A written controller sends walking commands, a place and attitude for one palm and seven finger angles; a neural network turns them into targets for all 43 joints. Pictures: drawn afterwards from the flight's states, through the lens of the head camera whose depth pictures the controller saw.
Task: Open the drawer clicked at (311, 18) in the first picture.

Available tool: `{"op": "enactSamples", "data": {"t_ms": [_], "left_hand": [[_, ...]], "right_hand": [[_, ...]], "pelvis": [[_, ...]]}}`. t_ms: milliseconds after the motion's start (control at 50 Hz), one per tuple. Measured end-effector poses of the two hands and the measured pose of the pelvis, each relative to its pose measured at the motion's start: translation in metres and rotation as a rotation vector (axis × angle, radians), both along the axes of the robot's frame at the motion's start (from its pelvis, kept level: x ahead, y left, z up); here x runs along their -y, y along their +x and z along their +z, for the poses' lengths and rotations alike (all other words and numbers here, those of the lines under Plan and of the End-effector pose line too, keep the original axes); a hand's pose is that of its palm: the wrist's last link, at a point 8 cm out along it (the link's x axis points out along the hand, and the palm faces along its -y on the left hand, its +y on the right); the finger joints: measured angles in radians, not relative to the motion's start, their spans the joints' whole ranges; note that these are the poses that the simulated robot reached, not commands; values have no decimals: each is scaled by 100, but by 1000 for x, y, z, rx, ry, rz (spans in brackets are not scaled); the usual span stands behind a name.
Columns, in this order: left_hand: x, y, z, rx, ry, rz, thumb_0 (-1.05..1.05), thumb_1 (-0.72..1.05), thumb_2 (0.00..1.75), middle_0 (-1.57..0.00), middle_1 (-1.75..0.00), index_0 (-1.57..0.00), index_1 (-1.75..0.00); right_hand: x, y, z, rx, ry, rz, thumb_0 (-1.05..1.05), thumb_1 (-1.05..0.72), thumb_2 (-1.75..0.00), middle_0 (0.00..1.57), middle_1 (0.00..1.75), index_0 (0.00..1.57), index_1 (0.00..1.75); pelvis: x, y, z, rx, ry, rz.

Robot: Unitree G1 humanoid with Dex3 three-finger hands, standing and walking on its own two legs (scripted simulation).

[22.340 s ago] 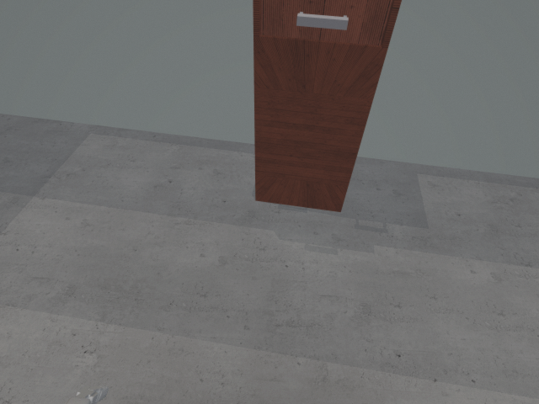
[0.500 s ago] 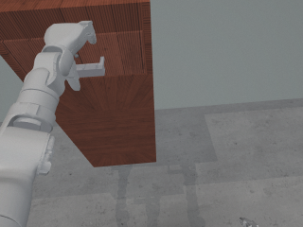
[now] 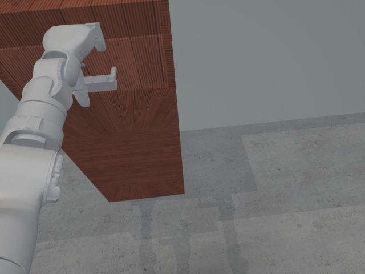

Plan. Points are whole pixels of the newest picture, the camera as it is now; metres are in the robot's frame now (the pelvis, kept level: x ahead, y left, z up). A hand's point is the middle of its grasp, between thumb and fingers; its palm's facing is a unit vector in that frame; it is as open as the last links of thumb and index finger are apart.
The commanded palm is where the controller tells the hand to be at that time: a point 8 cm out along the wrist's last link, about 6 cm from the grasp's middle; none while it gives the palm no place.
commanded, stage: move the hooked fingers above the handle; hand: left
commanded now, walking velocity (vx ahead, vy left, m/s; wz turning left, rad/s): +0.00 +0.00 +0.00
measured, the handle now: (85, 78) +0.56 +0.20 +0.12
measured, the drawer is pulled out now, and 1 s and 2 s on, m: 0.00 0.00 0.00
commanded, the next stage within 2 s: lower the fingers behind the handle in 1.14 s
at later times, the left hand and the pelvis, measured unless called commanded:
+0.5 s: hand (82, 65) +0.52 +0.18 +0.19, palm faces +0.03 +0.00 -1.00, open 13.4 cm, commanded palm +0.51 +0.23 +0.24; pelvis +0.00 -0.01 +0.00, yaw +0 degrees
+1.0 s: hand (81, 66) +0.52 +0.18 +0.19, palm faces +0.04 +0.00 -1.00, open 13.5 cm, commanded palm +0.50 +0.24 +0.24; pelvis +0.00 +0.01 +0.00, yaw +0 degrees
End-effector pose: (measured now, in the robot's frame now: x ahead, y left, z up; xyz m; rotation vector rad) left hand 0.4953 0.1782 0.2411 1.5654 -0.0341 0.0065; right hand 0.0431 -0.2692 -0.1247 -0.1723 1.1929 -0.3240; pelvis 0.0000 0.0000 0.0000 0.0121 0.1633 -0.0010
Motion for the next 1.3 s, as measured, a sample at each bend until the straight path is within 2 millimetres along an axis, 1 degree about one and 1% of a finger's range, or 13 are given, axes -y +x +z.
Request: {"op": "enactSamples", "data": {"t_ms": [160, 340, 700, 1040, 1180, 1300], "left_hand": [[1, 0, 0, -2, 2, 9, 0, -49, 30, -48, -123, -38, -125], [1, 0, 0, 1, 0, 11, 0, -49, 30, -48, -123, -38, -126], [-1, 0, 0, 3, 9, -6, 0, -49, 30, -48, -122, -38, -125], [-3, -2, -3, 20, 4, -24, 0, -49, 30, -47, -122, -37, -123], [-2, -1, -3, 23, 0, -15, 0, -49, 30, -47, -122, -37, -124], [-2, -1, -2, 20, -1, -9, 0, -49, 30, -47, -122, -38, -125]], "right_hand": [[10, -12, 0, -7, -14, -22, 1, -91, -90, 21, 29, 20, 30], [13, -11, 0, -4, -18, -18, 1, -91, -90, 21, 29, 20, 30], [4, 5, 2, 38, -19, -1, 1, -91, -90, 21, 29, 20, 30], [-6, -3, 1, 17, -7, -6, 1, -91, -90, 21, 29, 20, 30], [-8, -5, -1, 12, -1, -9, 1, -91, -90, 21, 29, 20, 30], [-6, -2, 0, 19, -4, -11, 1, -91, -90, 21, 29, 20, 30]], "pelvis": [[4, -3, -1, -2, 0, -5], [6, -3, -1, -7, 0, -2], [1, -2, -2, -7, -4, -1], [-6, -3, -2, -6, -4, -6], [-7, -2, -2, -2, -3, -9], [-6, -2, -1, -1, -2, -10]]}}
